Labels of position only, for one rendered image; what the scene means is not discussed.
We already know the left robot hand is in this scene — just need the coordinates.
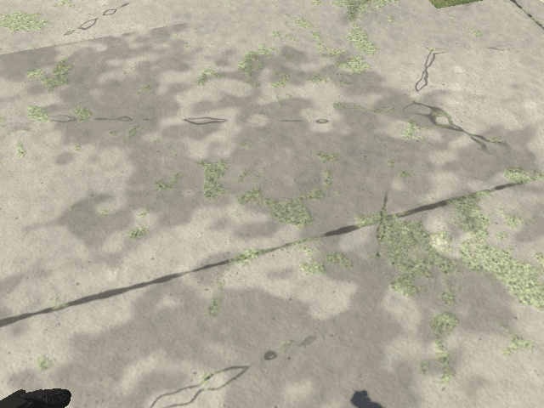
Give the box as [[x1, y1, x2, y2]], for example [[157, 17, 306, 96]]
[[0, 388, 71, 408]]

